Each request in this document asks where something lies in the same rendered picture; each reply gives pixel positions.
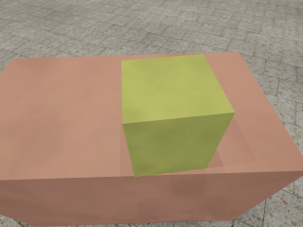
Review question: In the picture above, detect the pedestal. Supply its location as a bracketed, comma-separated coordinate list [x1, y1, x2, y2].
[0, 52, 303, 227]

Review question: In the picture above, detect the carton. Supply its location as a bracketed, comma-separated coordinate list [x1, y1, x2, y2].
[121, 54, 235, 177]

